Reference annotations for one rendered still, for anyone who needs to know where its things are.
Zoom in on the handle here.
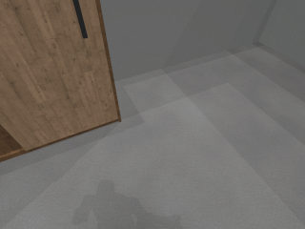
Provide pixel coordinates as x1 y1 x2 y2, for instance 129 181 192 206
72 0 88 39

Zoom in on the wardrobe door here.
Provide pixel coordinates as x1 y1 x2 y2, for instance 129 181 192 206
0 124 23 156
0 0 118 151

